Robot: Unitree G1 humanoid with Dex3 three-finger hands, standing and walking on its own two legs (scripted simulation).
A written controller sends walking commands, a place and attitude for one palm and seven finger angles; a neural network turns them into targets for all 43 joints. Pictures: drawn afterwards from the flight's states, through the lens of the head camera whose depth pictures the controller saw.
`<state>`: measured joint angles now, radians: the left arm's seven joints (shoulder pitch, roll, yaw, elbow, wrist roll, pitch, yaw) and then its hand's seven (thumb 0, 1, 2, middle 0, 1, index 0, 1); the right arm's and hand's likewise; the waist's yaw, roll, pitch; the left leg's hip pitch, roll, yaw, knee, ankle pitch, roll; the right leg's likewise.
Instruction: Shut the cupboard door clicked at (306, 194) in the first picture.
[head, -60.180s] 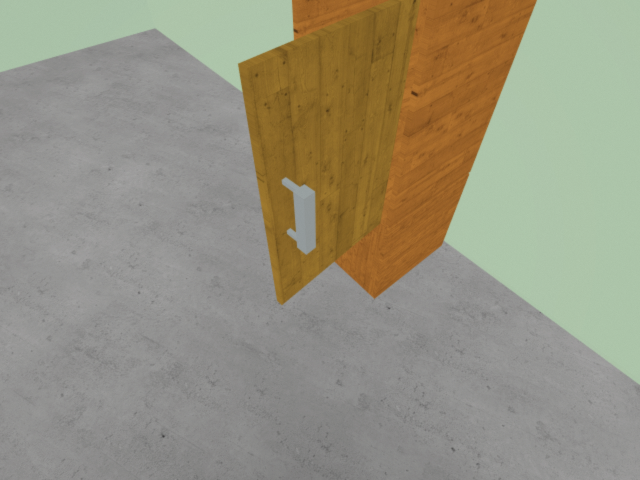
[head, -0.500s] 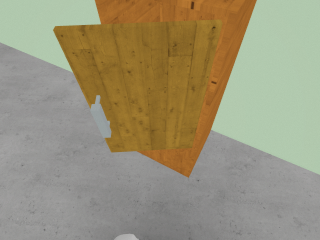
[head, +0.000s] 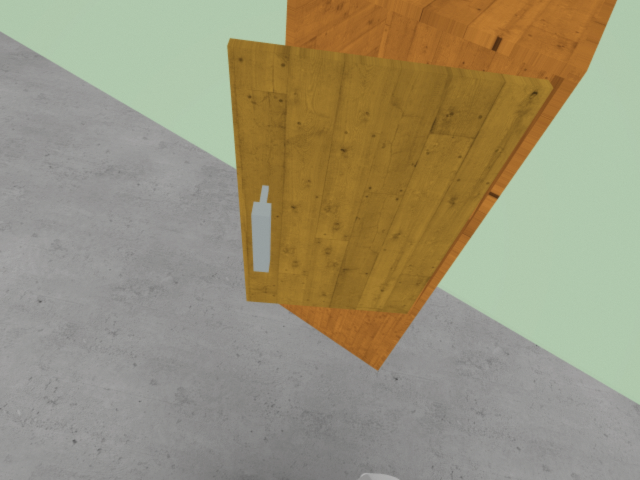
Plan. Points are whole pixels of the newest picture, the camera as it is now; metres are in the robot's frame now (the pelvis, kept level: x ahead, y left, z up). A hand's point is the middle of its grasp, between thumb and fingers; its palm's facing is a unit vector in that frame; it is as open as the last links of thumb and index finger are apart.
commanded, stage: come to a stop and stand still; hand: left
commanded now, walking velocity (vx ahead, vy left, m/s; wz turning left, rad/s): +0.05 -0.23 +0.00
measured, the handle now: (263, 229) +0.48 +0.13 -0.04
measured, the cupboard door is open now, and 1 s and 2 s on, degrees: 32 32 32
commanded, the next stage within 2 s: look again from close up in 1.06 s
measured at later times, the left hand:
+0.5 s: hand out of the picture +0.02 +0.12 -0.15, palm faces -0.02 -0.97 -0.22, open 7.2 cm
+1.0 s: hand out of the picture -0.04 +0.13 -0.18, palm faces +0.02 -0.99 -0.13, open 7.3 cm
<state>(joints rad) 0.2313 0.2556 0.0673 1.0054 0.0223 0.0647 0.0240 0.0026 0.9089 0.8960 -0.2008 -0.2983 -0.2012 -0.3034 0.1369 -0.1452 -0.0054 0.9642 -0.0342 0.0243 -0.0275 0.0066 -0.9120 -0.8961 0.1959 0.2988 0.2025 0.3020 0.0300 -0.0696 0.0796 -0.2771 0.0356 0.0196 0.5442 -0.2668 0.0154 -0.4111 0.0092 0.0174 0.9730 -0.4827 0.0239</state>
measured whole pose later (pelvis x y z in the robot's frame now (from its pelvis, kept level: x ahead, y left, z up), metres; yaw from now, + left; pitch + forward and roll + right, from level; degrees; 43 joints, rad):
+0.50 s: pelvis -0.05 -0.06 +0.01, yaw -2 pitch -1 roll +1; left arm 0.23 0.16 0.03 1.02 0.02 0.00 0.01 0.00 0.94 0.90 -0.20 -0.30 -0.20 -0.30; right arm 0.36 -0.22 -0.05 1.10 -0.03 0.05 0.00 0.01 -0.91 -0.90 0.19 0.30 0.20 0.30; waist -0.03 0.02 0.00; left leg -0.39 0.03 0.03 0.77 -0.35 -0.02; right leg -0.12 -0.03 0.00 0.39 -0.26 0.00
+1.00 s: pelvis -0.03 -0.03 +0.00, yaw -1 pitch -1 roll +0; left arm 0.29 0.15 0.00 1.13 0.01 0.01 0.03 0.00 0.91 0.90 -0.20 -0.30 -0.20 -0.30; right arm 0.16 -0.14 0.00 1.07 -0.01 -0.02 -0.03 0.01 -0.93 -0.90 0.20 0.30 0.20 0.30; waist 0.02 -0.05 0.05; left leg -0.20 -0.02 0.08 0.43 -0.22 0.04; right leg -0.08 -0.07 0.00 0.39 -0.29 0.06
